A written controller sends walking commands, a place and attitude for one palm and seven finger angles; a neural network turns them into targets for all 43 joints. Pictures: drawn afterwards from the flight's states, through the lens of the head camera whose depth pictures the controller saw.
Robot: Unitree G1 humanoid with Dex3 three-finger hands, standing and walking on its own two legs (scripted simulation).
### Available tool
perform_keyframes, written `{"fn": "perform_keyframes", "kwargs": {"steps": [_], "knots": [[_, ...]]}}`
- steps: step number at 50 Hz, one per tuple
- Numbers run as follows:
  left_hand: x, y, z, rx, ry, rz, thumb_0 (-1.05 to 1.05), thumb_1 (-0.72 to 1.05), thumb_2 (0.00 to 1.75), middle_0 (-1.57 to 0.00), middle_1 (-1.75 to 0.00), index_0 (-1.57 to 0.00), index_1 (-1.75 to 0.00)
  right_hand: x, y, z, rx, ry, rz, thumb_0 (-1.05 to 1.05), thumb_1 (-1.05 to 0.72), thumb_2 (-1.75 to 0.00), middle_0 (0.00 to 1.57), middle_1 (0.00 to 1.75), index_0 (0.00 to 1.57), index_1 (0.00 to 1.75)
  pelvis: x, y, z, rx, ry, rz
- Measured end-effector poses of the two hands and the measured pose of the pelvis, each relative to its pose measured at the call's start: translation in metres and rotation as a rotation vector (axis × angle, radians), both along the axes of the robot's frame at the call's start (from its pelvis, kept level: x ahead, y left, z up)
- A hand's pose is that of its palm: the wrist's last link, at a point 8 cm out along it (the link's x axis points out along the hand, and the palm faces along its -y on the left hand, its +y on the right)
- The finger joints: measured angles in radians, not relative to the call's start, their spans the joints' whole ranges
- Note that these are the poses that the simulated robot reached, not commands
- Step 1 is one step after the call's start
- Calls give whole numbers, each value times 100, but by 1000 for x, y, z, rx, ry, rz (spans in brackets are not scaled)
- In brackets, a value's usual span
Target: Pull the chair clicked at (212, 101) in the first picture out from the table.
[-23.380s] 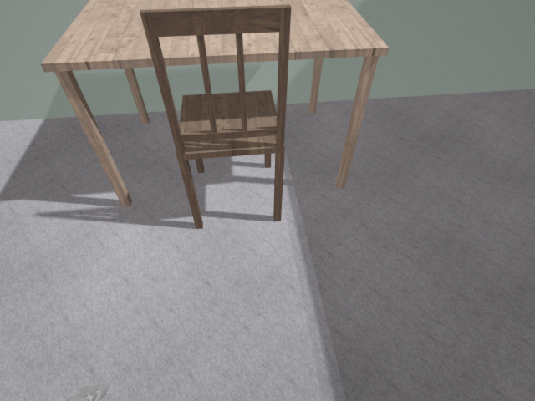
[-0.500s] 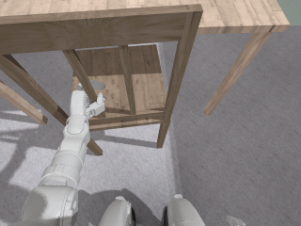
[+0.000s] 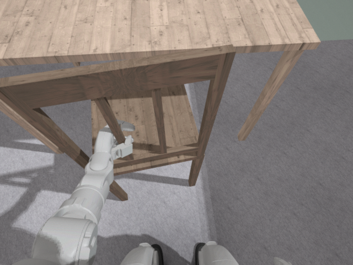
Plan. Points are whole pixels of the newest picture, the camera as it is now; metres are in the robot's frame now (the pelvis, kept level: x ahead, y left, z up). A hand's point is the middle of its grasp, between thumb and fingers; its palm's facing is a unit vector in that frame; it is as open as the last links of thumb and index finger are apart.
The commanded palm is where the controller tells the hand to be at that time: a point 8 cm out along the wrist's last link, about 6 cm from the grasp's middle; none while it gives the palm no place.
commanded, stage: step backward, pulling the chair out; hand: left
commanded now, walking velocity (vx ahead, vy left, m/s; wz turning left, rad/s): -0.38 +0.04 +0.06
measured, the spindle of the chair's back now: (118, 134) +0.42 +0.14 -0.04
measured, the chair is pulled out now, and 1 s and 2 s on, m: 0.10 0.20 0.23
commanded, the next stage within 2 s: none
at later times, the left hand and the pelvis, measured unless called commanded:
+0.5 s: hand (128, 178) +0.31 +0.11 -0.06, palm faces +0.02 -0.99 -0.17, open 5.1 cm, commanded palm +0.32 +0.16 -0.06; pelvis -0.05 -0.02 +0.00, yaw +2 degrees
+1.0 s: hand (124, 184) +0.30 +0.12 -0.06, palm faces +0.02 -0.98 -0.19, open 5.2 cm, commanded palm +0.31 +0.17 -0.06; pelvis -0.05 -0.01 +0.00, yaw +2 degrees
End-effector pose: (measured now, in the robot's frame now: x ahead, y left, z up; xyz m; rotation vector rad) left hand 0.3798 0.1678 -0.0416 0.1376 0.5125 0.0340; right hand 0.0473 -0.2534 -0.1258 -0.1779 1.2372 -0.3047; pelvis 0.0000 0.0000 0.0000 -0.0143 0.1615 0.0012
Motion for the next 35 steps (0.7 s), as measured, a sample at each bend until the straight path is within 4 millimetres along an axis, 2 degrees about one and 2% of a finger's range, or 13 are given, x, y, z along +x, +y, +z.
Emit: {"fn": "perform_keyframes", "kwargs": {"steps": [4, 8, 14, 19, 24, 35], "knots": [[-18, -3, 0, 3, 6, 29, 4, 73, 81, -33, -114, -49, -145, -9, -2, -5, 24, -11, 7, 1, -91, -89, 20, 30, 20, 30, -11, -9, 0, -3, -9, 11], [-35, -6, 1, 6, 10, 49, 4, 73, 81, -34, -113, -49, -145, -17, -13, -5, 9, -29, 20, 1, -91, -89, 20, 30, 20, 30, -23, -15, 0, -1, -24, 26], [-58, -8, 1, 13, 11, 45, 4, 72, 81, -34, -113, -50, -145, -25, -34, 4, -58, -69, 35, 1, -91, -89, 20, 30, 20, 30, -37, -16, 0, 4, -53, 28], [-73, -8, 1, 20, 0, 29, 3, 72, 81, -34, -115, -50, -145, -25, -43, 11, -96, -105, 49, 1, -91, -89, 20, 30, 20, 30, -44, -16, 0, 9, -70, 24], [-87, -5, 1, 27, -7, 25, 3, 71, 81, -34, -116, -50, -145, -20, -40, 13, -93, -139, 65, 1, -91, -89, 20, 30, 20, 30, -48, -17, 0, 9, -87, 25], [-101, 2, 0, 37, -16, 11, 3, 70, 82, -35, -118, -50, -145, -8, -14, 11, -50, -170, 96, 1, -91, -89, 20, 30, 20, 30, -47, -11, 1, 8, -102, 22]]}}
